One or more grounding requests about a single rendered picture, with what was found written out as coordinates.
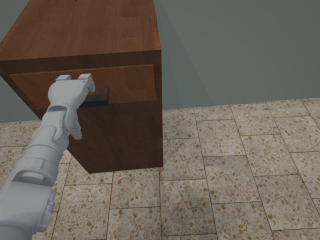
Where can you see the cabinet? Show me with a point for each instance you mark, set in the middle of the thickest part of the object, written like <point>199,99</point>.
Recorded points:
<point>58,35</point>

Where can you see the left robot upper arm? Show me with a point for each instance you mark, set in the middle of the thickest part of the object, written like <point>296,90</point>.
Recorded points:
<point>25,209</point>

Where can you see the drawer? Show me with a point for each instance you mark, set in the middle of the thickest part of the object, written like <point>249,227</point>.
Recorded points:
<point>125,83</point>

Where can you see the robot left forearm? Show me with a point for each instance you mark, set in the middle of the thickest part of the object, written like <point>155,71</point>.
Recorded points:
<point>39,164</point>

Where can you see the left robot hand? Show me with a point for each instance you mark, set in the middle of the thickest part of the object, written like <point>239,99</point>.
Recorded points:
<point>71,92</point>

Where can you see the handle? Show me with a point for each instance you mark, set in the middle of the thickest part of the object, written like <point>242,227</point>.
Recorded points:
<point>98,100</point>

